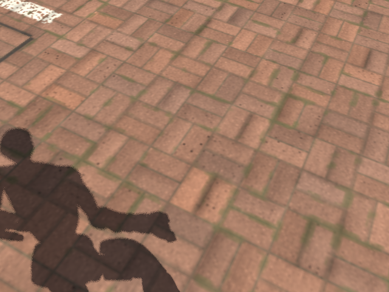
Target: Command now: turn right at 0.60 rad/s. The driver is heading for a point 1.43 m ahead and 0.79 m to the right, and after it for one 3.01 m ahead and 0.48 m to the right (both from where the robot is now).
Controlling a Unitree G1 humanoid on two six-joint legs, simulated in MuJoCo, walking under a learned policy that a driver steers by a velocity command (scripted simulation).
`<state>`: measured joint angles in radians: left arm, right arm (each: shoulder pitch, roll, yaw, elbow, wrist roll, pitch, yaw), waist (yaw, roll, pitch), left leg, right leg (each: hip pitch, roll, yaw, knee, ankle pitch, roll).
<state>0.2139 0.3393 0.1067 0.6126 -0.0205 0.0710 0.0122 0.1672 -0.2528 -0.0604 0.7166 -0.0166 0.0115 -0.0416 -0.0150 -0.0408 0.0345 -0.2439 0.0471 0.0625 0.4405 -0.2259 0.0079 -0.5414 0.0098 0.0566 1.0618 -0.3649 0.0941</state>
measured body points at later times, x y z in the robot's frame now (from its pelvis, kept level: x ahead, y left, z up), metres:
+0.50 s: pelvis -0.01 -0.05 +0.00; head +0.02 -0.08 +0.45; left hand +0.23 +0.18 -0.07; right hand +0.07 -0.36 -0.11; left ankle +0.06 +0.10 -0.70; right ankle -0.02 -0.14 -0.74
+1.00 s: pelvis +0.05 -0.08 +0.00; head +0.06 -0.08 +0.45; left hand +0.32 +0.07 -0.09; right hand -0.05 -0.35 -0.12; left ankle +0.06 +0.08 -0.74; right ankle +0.02 -0.20 -0.73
